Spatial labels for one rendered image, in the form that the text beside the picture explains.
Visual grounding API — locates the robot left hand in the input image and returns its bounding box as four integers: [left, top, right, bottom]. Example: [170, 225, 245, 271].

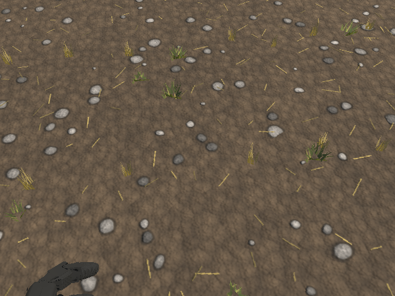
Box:
[26, 261, 99, 296]

